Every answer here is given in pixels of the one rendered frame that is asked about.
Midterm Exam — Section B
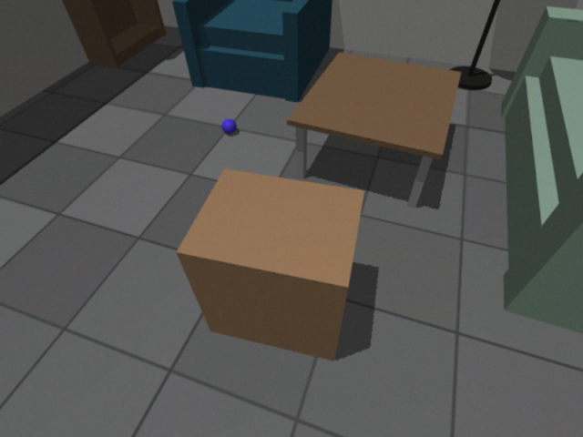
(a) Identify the bookshelf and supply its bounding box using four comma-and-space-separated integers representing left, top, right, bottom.
62, 0, 166, 68

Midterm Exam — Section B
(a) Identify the armchair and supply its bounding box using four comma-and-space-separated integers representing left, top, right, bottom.
172, 0, 332, 102

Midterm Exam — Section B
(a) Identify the coffee table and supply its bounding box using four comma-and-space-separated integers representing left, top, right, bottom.
287, 52, 461, 208

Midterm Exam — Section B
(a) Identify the sofa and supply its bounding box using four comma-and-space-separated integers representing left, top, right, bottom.
501, 6, 583, 333

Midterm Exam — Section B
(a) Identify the floor lamp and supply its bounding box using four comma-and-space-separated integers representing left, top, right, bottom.
450, 0, 500, 90

